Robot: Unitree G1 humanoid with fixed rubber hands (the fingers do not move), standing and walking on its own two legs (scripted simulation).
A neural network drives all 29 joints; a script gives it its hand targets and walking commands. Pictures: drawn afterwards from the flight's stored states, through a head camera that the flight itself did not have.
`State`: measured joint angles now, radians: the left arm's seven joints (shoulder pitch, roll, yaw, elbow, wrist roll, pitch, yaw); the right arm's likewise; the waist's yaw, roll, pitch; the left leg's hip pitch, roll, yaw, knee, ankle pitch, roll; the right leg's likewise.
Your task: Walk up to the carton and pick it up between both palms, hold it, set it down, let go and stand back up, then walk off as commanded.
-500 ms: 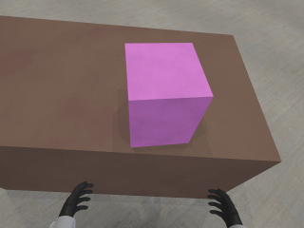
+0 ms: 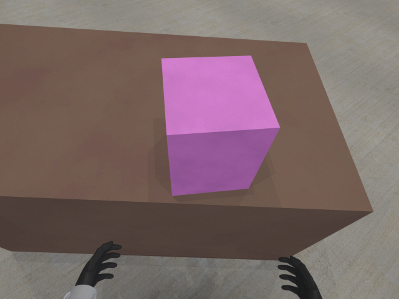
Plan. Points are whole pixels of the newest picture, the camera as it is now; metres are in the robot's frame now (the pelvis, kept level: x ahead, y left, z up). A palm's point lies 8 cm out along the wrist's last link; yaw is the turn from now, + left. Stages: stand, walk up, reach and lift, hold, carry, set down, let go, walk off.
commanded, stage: let go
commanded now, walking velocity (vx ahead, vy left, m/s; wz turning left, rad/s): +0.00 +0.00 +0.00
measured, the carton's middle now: (209, 129) +0.47 +0.04 +0.01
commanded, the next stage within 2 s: stand in 0.24 s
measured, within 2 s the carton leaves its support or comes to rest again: neither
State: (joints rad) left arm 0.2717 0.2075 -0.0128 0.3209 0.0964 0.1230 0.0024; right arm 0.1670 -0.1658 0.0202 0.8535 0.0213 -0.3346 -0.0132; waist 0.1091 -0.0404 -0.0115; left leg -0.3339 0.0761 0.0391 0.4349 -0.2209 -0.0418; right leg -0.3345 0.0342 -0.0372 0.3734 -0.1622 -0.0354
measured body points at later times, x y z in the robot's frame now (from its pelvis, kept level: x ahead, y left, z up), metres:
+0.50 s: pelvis +0.00 +0.00 -0.01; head -0.03 +0.01 +0.44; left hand +0.09 +0.27 -0.13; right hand +0.17 -0.27 -0.10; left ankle -0.01 +0.14 -0.74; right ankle +0.01 -0.10 -0.74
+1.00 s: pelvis -0.02 +0.00 -0.01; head -0.06 -0.01 +0.44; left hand +0.02 +0.29 -0.13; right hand +0.13 -0.27 -0.12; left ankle -0.01 +0.14 -0.74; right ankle +0.01 -0.10 -0.74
